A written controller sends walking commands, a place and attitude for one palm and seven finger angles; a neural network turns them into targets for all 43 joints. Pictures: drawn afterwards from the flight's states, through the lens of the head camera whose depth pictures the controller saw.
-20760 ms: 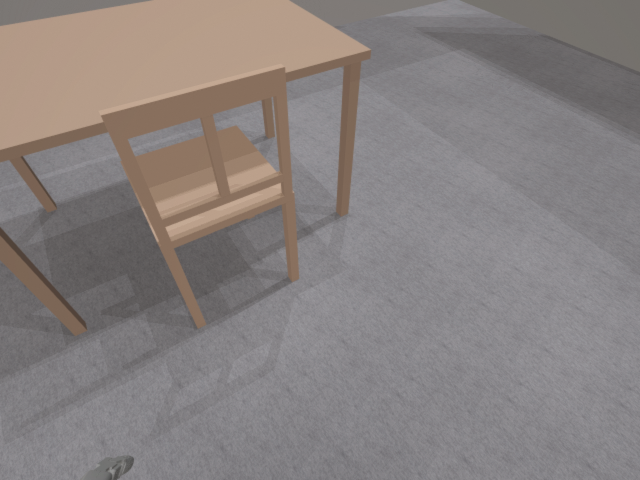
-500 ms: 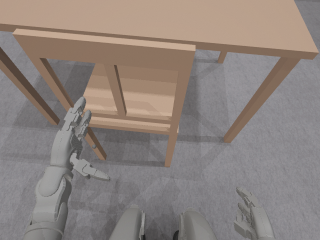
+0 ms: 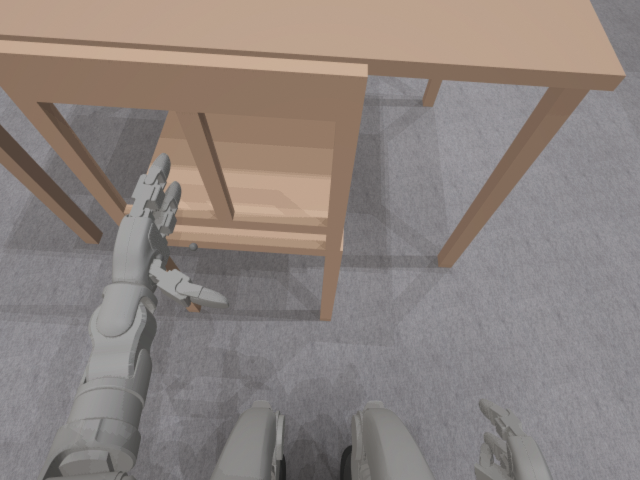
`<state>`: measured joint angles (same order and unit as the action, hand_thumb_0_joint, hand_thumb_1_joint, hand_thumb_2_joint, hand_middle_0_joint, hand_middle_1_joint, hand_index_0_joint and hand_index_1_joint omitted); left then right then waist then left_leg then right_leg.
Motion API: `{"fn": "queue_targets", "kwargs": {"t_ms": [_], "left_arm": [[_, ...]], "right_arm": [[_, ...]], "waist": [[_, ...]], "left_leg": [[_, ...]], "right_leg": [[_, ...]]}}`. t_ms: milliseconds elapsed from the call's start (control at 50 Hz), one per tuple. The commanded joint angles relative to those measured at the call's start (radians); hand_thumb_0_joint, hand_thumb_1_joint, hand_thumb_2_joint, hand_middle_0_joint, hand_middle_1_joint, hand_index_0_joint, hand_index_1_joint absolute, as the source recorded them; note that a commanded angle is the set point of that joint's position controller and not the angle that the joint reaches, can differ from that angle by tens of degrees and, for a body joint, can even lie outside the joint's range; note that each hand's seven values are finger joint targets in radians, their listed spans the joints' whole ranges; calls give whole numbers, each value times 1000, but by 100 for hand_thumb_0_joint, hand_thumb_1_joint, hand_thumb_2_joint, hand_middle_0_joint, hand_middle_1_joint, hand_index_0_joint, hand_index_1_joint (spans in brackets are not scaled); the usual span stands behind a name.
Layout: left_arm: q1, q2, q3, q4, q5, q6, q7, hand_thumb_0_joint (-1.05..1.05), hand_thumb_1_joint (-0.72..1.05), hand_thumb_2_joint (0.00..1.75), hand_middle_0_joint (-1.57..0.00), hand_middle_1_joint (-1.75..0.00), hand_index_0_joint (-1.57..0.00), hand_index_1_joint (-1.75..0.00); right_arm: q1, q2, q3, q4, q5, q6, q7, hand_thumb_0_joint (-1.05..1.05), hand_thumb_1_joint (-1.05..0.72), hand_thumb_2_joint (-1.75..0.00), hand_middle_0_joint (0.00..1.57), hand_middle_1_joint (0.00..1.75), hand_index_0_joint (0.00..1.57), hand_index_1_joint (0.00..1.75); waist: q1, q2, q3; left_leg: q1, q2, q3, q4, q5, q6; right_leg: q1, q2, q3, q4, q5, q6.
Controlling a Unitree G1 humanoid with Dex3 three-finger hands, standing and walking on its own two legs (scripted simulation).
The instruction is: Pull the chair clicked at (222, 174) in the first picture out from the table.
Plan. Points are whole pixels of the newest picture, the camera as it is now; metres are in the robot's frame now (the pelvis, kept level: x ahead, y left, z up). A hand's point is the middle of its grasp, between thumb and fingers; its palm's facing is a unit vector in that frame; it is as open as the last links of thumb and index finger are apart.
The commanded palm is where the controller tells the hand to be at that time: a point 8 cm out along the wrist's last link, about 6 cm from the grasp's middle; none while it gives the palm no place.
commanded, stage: aim the fingers beside a spindle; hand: left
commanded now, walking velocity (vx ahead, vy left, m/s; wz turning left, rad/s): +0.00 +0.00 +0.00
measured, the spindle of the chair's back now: (210, 170) +0.52 +0.17 +0.01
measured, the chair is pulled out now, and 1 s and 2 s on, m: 0.00 0.00 0.00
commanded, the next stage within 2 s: none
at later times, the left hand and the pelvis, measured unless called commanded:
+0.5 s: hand (194, 249) +0.38 +0.16 +0.03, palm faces -0.04 -1.00 -0.03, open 16.9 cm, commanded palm +0.36 +0.21 +0.03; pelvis +0.00 +0.00 +0.00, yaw +0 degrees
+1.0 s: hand (204, 257) +0.38 +0.15 +0.02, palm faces -0.07 -1.00 -0.01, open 16.9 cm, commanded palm +0.36 +0.21 +0.03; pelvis +0.00 +0.01 +0.00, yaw +0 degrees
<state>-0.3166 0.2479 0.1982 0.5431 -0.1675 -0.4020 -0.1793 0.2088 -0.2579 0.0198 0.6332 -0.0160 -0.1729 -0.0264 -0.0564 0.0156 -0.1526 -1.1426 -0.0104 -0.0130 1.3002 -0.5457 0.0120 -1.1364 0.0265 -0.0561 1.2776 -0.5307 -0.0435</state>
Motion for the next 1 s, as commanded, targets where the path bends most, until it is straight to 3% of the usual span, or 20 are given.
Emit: {"fn": "queue_targets", "kwargs": {"t_ms": [0, 60, 160, 200, 220, 300, 320, 380, 440, 480, 540, 580, 640, 720, 760, 800, 860, 900, 920, 980], "left_arm": [[-270, 118, 16, -181, -9, -85, -7, 0, -50, 30, -6, -8, -6, -8], [-259, 161, 60, -169, -13, -91, -10, 0, -50, 30, -6, -8, -6, -8], [-188, 172, 84, -191, -18, -97, -1, 0, -50, 30, -6, -8, -6, -8], [-193, 159, 74, -188, -20, -101, 0, 0, -50, 30, -6, -8, -6, -8], [-183, 181, 97, -176, -22, -102, 1, 0, -50, 30, -6, -8, -6, -8], [-283, 164, 64, -138, -17, -123, -13, 0, -50, 30, -6, -8, -6, -8], [-329, 163, 54, -167, -19, -134, -18, 0, -50, 30, -6, -8, -6, -8], [-342, 163, 48, -162, -26, -146, -34, 0, -50, 30, -6, -8, -6, -8], [-322, 102, -14, -168, -23, -136, -43, 0, -50, 30, -6, -8, -6, -8], [-327, 116, -2, -152, -22, -121, -38, 0, -50, 30, -6, -8, -6, -8], [-257, 173, 71, -94, -12, -94, -17, 0, -50, 30, -6, -8, -6, -8], [-282, 157, 66, -110, -6, -92, -3, 0, -50, 30, -6, -8, -6, -8], [-246, 211, 127, -158, -10, -108, 13, 0, -50, 30, -6, -8, -6, -8], [-249, 142, 41, -258, -19, -135, -8, 0, -50, 30, -6, -8, -6, -8], [-238, 74, -34, -206, -14, -121, -24, 0, -50, 30, -6, -8, -6, -8], [-242, 54, -58, -172, -14, -104, -34, 0, -50, 30, -6, -8, -6, -8], [-243, 64, -42, -136, -15, -87, -28, 0, -50, 30, -6, -8, -6, -8], [-277, 93, -9, -152, -14, -93, -12, 0, -50, 30, -6, -8, -6, -8], [-282, 133, 27, -179, -8, -104, 1, 0, -50, 30, -6, -8, -6, -8], [-297, 162, 59, -254, 5, -141, 34, 0, -50, 30, -6, -8, -6, -8]], "right_arm": [[44, -142, -60, -114, 5, -34, -3, 0, -90, -90, 20, 30, 20, 30], [55, -147, -65, -112, 6, -25, 0, 0, -90, -90, 20, 30, 20, 30], [52, -141, -64, -126, 7, -8, 8, 0, -90, -90, 20, 30, 20, 30], [48, -138, -63, -126, 10, -3, 7, 0, -90, -90, 20, 30, 20, 30], [45, -140, -63, -128, 9, -4, 5, 0, -90, -90, 20, 30, 20, 30], [36, -137, -57, -112, 15, -7, -5, 0, -90, -90, 20, 30, 20, 30], [35, -137, -56, -112, 14, -13, -8, 0, -90, -90, 20, 30, 20, 30], [42, -143, -60, -102, 15, -21, -13, 0, -90, -90, 20, 30, 20, 30], [50, -144, -64, -103, 14, -28, -7, 0, -90, -90, 20, 30, 20, 30], [52, -152, -66, -98, 13, -22, -7, 0, -90, -90, 20, 30, 20, 30], [50, -155, -63, -109, 13, -7, -5, 0, -90, -90, 20, 30, 20, 30], [44, -147, -60, -117, 10, -1, -2, 0, -90, -90, 20, 30, 20, 30], [43, -145, -62, -134, 6, 8, 1, 0, -90, -90, 20, 30, 20, 30], [41, -140, -62, -144, 7, 3, 9, 0, -90, -90, 20, 30, 20, 30], [43, -140, -62, -127, 13, 4, 9, 0, -90, -90, 20, 30, 20, 30], [48, -147, -65, -117, 16, 5, 6, 0, -90, -90, 20, 30, 20, 30], [45, -152, -65, -112, 18, 4, 1, 0, -90, -90, 20, 30, 20, 30], [39, -150, -65, -112, 14, 3, -1, 0, -90, -90, 20, 30, 20, 30], [39, -154, -66, -115, 12, 1, -3, 0, -90, -90, 20, 30, 20, 30], [31, -143, -66, -124, 3, 2, 2, 0, -90, -90, 20, 30, 20, 30]], "waist": [[-2, 24, -457], [11, 3, -478], [29, 0, -473], [16, -39, -433], [19, -36, -423], [-12, -43, -345], [-18, -10, -363], [-15, -6, -410], [-12, 58, -455], [-15, 36, -448], [11, -3, -434], [11, 12, -425], [34, 1, -483], [14, 61, -507], [-16, 30, -421], [-28, -4, -380], [-19, -5, -346], [-12, -2, -368], [3, 20, -398], [25, 73, -486]], "left_leg": [[235, -17, -18, -148, 263, 7], [222, -17, -15, -143, 272, 8], [217, -19, -6, -154, 294, 8], [183, -21, -1, -152, 260, 13], [161, -22, 0, -145, 240, 14], [117, -21, 1, -134, 142, 16], [134, -21, -1, -131, 149, 18], [176, -18, -10, -129, 177, 17], [261, -16, -23, -143, 224, 10], [257, -14, -32, -145, 225, 8], [213, -17, -28, -153, 231, 8], [209, -21, -22, -152, 234, 8], [223, -21, -15, -150, 281, 7], [298, -16, -21, -153, 334, 4], [289, -9, -32, -162, 282, 3], [255, -8, -39, -166, 221, 6], [234, -12, -40, -167, 184, 6], [227, -15, -37, -162, 174, 6], [248, -15, -40, -164, 203, 4], [312, -14, -37, -161, 283, -6]], "right_leg": [[290, 2, 68, -172, 275, 16], [313, 3, 78, -170, 292, 18], [350, 4, 82, -173, 328, 18], [356, 2, 95, -190, 302, 23], [353, 2, 106, -193, 277, 23], [296, -6, 135, -228, 133, 26], [290, -5, 133, -220, 141, 23], [288, -2, 122, -208, 176, 20], [251, 4, 76, -178, 229, 15], [234, 4, 65, -171, 227, 17], [256, 5, 61, -164, 235, 16], [257, 3, 62, -162, 242, 16], [310, 8, 68, -156, 296, 16], [303, 14, 57, -153, 337, 12], [246, 16, 45, -169, 280, 14], [228, 13, 42, -182, 223, 17], [197, 8, 44, -188, 180, 14], [205, 6, 51, -187, 167, 14], [209, 8, 45, -172, 188, 9], [231, 9, 45, -149, 253, 8]]}}
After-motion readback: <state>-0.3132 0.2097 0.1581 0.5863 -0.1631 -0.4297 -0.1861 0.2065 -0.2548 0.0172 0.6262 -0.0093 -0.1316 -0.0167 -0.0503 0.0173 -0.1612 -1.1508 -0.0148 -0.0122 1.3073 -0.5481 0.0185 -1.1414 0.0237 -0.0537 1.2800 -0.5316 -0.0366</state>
